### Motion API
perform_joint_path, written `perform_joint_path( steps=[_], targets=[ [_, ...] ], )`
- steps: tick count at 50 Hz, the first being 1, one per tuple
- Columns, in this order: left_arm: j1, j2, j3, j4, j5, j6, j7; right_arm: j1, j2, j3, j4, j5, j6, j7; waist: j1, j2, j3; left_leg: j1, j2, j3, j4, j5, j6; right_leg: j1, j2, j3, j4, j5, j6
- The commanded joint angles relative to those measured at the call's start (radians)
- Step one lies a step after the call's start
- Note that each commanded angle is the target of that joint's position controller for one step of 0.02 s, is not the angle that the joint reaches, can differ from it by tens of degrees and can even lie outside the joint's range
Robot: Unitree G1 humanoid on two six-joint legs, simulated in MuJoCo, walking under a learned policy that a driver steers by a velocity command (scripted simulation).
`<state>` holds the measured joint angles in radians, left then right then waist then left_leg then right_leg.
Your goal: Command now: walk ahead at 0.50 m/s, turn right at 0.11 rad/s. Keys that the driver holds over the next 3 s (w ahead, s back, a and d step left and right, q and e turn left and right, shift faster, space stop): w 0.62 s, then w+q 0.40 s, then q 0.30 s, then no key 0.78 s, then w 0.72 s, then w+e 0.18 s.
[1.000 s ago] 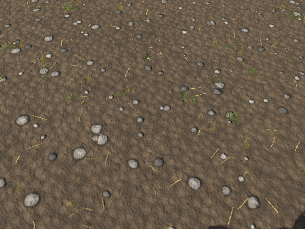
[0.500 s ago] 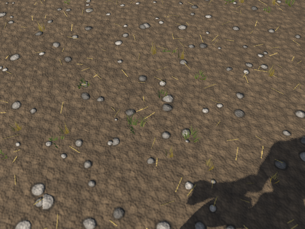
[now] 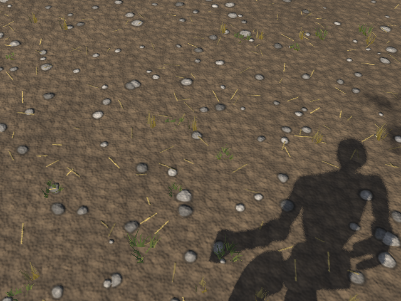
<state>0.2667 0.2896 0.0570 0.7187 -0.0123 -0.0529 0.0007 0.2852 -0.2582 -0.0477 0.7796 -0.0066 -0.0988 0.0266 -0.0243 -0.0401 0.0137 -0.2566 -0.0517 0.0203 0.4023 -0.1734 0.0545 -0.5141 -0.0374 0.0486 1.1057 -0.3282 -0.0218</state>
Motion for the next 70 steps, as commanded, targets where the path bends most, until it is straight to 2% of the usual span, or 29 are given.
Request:
perform_joint_path(
  steps=[1, 11, 14, 16, 17, 18, 19, 20, 22, 25, 28, 33, 38, 41, 43, 44, 45, 46, 47, 49, 50, 55, 61, 65, 66, 67, 68, 69, 70],
  targets=[
    [-0.027, 0.05, 0.014, -0.083, 0.007, -0.012, 0.001, -0.008, -0.143, -0.032, -0.046, 0.009, -0.016, -0.007, 0.012, 0.128, -0.019, 0.13, 0.272, -0.281, -0.234, 0.142, 0.188, -0.16, -0.069, 0.018, -0.108, 0.067, 0.021],
    [-0.298, 0.033, 0.0, -0.15, -0.008, -0.035, -0.032, 0.115, -0.193, -0.041, 0.039, 0.03, 0.021, -0.02, -0.07, 0.116, 0.042, 0.214, 0.277, -0.148, -0.214, 0.212, 0.136, -0.083, -0.019, -0.033, -0.55, 0.345, 0.013],
    [-0.262, 0.065, 0.012, -0.15, -0.005, -0.041, -0.041, 0.103, -0.217, -0.05, 0.051, 0.033, 0.037, -0.027, -0.022, 0.132, 0.021, 0.279, 0.302, -0.149, -0.128, 0.367, 0.109, 0.003, 0.007, -0.049, -0.606, 0.252, -0.029],
    [-0.028, 0.135, 0.05, -0.083, 0.005, -0.04, -0.029, 0.083, -0.195, -0.039, 0.045, 0.029, 0.043, -0.033, 0.098, 0.107, -0.133, 0.2, 0.225, -0.073, 0.151, 0.562, 0.06, 0.362, 0.024, -0.069, -0.635, 0.282, -0.086],
    [0.161, 0.214, 0.07, -0.053, 0.016, -0.034, -0.017, 0.082, -0.135, -0.014, 0.014, -0.002, 0.039, -0.035, 0.162, -0.029, -0.293, -0.011, 0.159, -0.024, 0.48, 0.258, 0.019, 0.666, -0.184, 0.166, -0.599, 0.33, -0.157],
    [0.177, 0.262, 0.075, -0.036, 0.015, -0.03, -0.025, 0.203, -0.044, 0.012, 0.005, 0.011, 0.018, -0.028, 0.09, -0.284, -0.388, -0.373, -0.002, -0.056, 0.768, -0.389, -0.029, 0.916, -0.358, 0.612, -0.722, 0.101, -0.302],
    [0.164, 0.165, 0.051, -0.043, 0.003, -0.029, -0.026, 0.132, -0.153, -0.011, 0.015, 0.03, 0.003, -0.021, 0.13, -0.159, -0.317, -0.489, 0.054, -0.145, 0.866, -0.403, -0.021, 0.866, -0.332, 0.632, -0.783, -0.046, -0.271],
    [0.099, 0.136, 0.038, -0.047, 0.001, -0.029, -0.024, 0.04, -0.186, -0.022, -0.014, 0.044, -0.007, -0.015, 0.12, -0.107, -0.182, -0.534, 0.098, -0.121, 0.864, -0.306, -0.011, 0.741, -0.3, 0.493, -0.805, -0.012, -0.237],
    [-0.006, 0.101, 0.025, -0.054, 0.014, -0.031, -0.029, -0.022, -0.164, -0.023, -0.021, 0.021, -0.005, -0.02, 0.063, -0.013, -0.062, -0.465, 0.163, -0.092, 0.769, -0.164, -0.026, 0.509, -0.225, 0.327, -0.86, 0.183, -0.217],
    [-0.035, 0.086, 0.023, -0.039, 0.013, -0.048, -0.031, 0.023, -0.116, -0.019, -0.006, 0.019, 0.023, -0.021, 0.006, -0.044, -0.049, -0.363, 0.192, -0.088, 0.696, -0.099, -0.051, 0.378, -0.186, 0.214, -0.933, 0.307, -0.226],
    [-0.005, 0.117, 0.032, -0.006, 0.012, -0.054, -0.02, -0.063, -0.101, -0.014, -0.034, 0.007, 0.034, -0.026, 0.015, -0.016, -0.004, -0.423, 0.199, -0.083, 0.566, 0.021, -0.078, 0.358, -0.179, 0.142, -0.973, 0.371, -0.233],
    [0.052, 0.146, 0.036, 0.039, 0.007, -0.043, -0.006, -0.215, -0.07, 0.001, -0.065, 0.017, 0.02, -0.007, 0.071, -0.014, 0.027, -0.381, 0.161, -0.043, 0.271, 0.271, -0.071, 0.386, -0.142, 0.015, -0.988, 0.362, -0.182],
    [0.117, 0.157, 0.043, 0.099, 0.004, -0.027, -0.001, -0.326, -0.081, 0.002, -0.12, 0.032, 0.02, 0.021, 0.106, -0.006, 0.061, -0.427, 0.133, -0.051, 0.172, 0.216, -0.022, 0.556, -0.214, -0.033, -0.947, 0.381, -0.158],
    [0.09, 0.176, 0.051, 0.105, 0.001, -0.009, 0.01, -0.296, -0.105, -0.008, -0.134, 0.025, 0.02, 0.035, 0.07, -0.03, 0.027, -0.357, 0.088, -0.005, 0.152, 0.082, 0.025, 0.634, -0.231, -0.076, -0.831, 0.66, -0.121],
    [0.062, 0.181, 0.05, 0.091, 0.004, 0.009, 0.024, -0.089, -0.167, -0.048, -0.084, 0.02, 0.025, 0.029, -0.04, -0.027, -0.107, -0.056, 0.005, 0.058, 0.116, 0.083, 0.071, 0.59, -0.177, -0.15, -0.547, 0.948, -0.072],
    [0.073, 0.16, 0.037, 0.065, 0.02, 0.008, 0.035, 0.075, -0.242, -0.078, -0.053, 0.022, 0.03, 0.017, -0.099, 0.052, -0.214, 0.242, 0.106, -0.114, 0.131, 0.134, 0.126, 0.378, -0.137, -0.177, -0.267, 0.752, -0.032],
    [0.176, 0.031, -0.008, 0.026, 0.041, -0.019, 0.017, 0.124, -0.339, -0.099, -0.049, 0.028, 0.031, 0.014, -0.031, 0.304, -0.321, 0.609, 0.346, -0.651, 0.047, -0.04, 0.322, -0.08, 0.067, -0.141, 0.106, 0.004, 0.044],
    [0.117, 0.094, 0.002, 0.038, 0.018, -0.055, 0.002, 0.146, -0.248, -0.074, -0.055, 0.035, 0.031, 0.013, -0.079, 0.234, -0.387, 0.68, 0.379, -0.827, -0.078, -0.157, 0.335, -0.222, 0.079, 0.041, 0.227, -0.229, 0.033],
    [0.023, 0.145, 0.015, 0.004, -0.017, -0.079, -0.01, 0.101, -0.212, -0.062, -0.062, 0.025, 0.028, 0.009, -0.088, 0.191, -0.247, 0.582, 0.347, -0.684, -0.094, -0.112, 0.285, -0.294, 0.028, 0.059, 0.236, -0.159, 0.014],
    [-0.058, 0.134, 0.014, -0.014, 0.008, -0.093, 0.0, -0.008, -0.173, -0.052, -0.088, 0.018, 0.028, 0.003, -0.03, 0.046, -0.1, 0.309, 0.272, -0.486, -0.114, 0.086, 0.237, -0.228, -0.042, 0.038, 0.085, -0.033, 0.011],
    [-0.05, 0.139, 0.022, -0.017, 0.02, -0.085, 0.004, -0.039, -0.154, -0.044, -0.102, 0.008, 0.028, 0.0, 0.006, 0.068, -0.084, 0.217, 0.248, -0.44, -0.136, 0.17, 0.231, -0.157, -0.062, 0.043, 0.034, -0.003, 0.018],
    [-0.071, 0.084, 0.015, -0.043, 0.035, -0.039, 0.018, -0.05, -0.203, -0.063, -0.112, 0.009, 0.035, -0.026, 0.046, 0.09, -0.039, 0.002, 0.182, -0.273, -0.134, 0.609, 0.22, -0.054, -0.019, -0.006, -0.194, 0.097, 0.092],
    [-0.24, 0.069, 0.008, -0.087, 0.017, -0.032, 0.001, 0.022, -0.2, -0.069, -0.088, 0.03, 0.087, -0.06, -0.017, 0.142, -0.085, 0.011, 0.123, -0.298, -0.037, 0.435, 0.116, 0.072, 0.081, 0.012, -0.525, 0.366, 0.092],
    [-0.186, 0.12, 0.031, -0.078, 0.023, -0.046, -0.005, -0.028, -0.178, -0.066, -0.117, 0.025, 0.102, -0.071, 0.032, 0.165, -0.091, 0.1, 0.131, -0.433, 0.107, 0.326, 0.084, 0.138, 0.069, 0.056, -0.661, 0.325, 0.049],
    [-0.141, 0.132, 0.036, -0.07, 0.032, -0.053, 0.0, -0.045, -0.155, -0.059, -0.132, 0.024, 0.102, -0.07, 0.058, 0.144, -0.118, 0.079, 0.085, -0.418, 0.198, 0.269, 0.052, 0.245, 0.026, 0.057, -0.733, 0.448, 0.019],
    [-0.078, 0.185, 0.044, -0.071, 0.051, -0.053, 0.009, -0.025, -0.099, -0.04, -0.154, 0.006, 0.097, -0.068, 0.063, 0.015, -0.229, -0.018, 0.011, -0.324, 0.421, 0.023, 0.005, 0.462, -0.156, 0.195, -0.693, 0.752, -0.05],
    [-0.067, 0.203, 0.041, -0.07, 0.073, -0.035, 0.013, 0.175, -0.061, -0.028, -0.142, 0.012, 0.092, -0.066, -0.025, -0.23, -0.318, -0.25, -0.125, -0.239, 0.658, -0.579, -0.053, 0.696, -0.389, 0.501, -0.663, 1.012, -0.257],
    [-0.07, 0.159, 0.04, -0.066, 0.032, -0.02, 0.009, 0.241, -0.161, -0.041, -0.109, 0.016, 0.098, -0.061, -0.028, -0.204, -0.347, -0.306, -0.038, -0.227, 0.793, -0.55, -0.086, 0.657, -0.435, 0.627, -0.694, 0.752, -0.311],
    [-0.113, 0.095, 0.022, -0.088, 0.022, -0.011, 0.009, 0.142, -0.219, -0.06, -0.099, 0.024, 0.115, -0.065, 0.011, -0.098, -0.242, -0.335, -0.009, -0.206, 0.853, -0.472, -0.116, 0.574, -0.346, 0.493, -0.707, 0.598, -0.265]
  ],
)
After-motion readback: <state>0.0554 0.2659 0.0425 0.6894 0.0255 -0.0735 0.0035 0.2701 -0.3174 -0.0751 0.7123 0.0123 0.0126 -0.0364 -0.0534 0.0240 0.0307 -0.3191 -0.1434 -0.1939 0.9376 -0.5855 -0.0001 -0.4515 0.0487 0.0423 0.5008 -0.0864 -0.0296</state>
